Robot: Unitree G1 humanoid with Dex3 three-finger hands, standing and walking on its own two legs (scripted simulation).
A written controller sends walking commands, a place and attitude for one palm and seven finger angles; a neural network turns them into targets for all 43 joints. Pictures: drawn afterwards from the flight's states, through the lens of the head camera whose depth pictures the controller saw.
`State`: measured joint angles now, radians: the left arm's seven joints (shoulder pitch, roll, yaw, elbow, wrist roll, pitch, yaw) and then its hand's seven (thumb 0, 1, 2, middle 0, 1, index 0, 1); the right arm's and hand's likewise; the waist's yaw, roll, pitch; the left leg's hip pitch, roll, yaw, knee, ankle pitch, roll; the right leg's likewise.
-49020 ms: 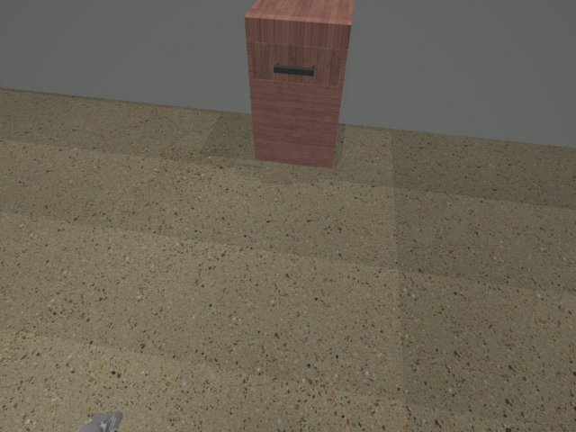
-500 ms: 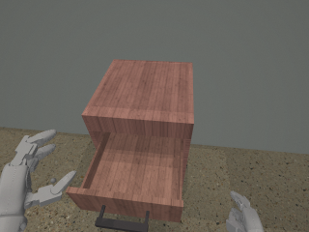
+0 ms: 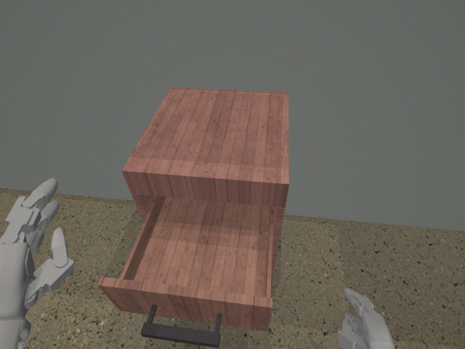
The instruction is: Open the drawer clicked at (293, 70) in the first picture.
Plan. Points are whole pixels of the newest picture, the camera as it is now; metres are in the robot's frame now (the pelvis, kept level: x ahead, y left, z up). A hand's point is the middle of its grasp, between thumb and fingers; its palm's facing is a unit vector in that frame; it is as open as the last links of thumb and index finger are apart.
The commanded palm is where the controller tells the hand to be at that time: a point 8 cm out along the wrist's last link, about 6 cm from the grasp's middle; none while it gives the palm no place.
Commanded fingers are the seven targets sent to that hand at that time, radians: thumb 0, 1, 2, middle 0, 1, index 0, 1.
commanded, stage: step back with the hand held close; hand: left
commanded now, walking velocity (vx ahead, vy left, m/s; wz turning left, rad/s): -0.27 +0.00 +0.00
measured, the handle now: (183, 324) +0.23 +0.15 -0.22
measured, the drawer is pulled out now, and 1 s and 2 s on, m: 0.26 0.26 0.26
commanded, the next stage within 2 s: stop stepping back and stand still in 1.78 s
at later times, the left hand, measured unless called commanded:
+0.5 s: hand (59, 285) +0.15 +0.23 +0.15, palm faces +0.31 -0.81 -0.49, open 7.4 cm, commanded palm +0.08 +0.27 +0.17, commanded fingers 0.00 0.90 0.90 -0.20 -0.30 -0.20 -0.30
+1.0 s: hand (39, 346) +0.09 +0.21 +0.15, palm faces +0.36 -0.80 -0.49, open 7.4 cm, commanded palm +0.02 +0.26 +0.17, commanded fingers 0.00 0.90 0.90 -0.20 -0.30 -0.20 -0.30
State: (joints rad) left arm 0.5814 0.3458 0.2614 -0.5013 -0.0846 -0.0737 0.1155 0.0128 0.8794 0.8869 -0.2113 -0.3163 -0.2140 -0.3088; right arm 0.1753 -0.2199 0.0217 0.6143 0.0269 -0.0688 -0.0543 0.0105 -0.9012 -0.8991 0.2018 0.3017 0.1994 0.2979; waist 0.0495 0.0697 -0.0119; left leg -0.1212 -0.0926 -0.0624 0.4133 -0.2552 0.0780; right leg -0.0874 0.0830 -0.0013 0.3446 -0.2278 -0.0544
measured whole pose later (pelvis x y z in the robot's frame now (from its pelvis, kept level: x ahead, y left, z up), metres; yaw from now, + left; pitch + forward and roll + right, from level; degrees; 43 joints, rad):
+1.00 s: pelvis -0.10 -0.03 -0.01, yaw +2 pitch +2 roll +0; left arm 0.65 0.46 0.38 -0.66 -0.03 -0.18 0.19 0.01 0.89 0.89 -0.21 -0.31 -0.21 -0.30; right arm 0.21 -0.21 -0.03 0.62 0.00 -0.04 -0.06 0.01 -0.90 -0.90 0.20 0.30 0.20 0.30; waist -0.03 -0.05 0.01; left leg -0.36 0.01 -0.02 0.59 -0.26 -0.01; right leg -0.41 0.06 -0.08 0.52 -0.18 -0.03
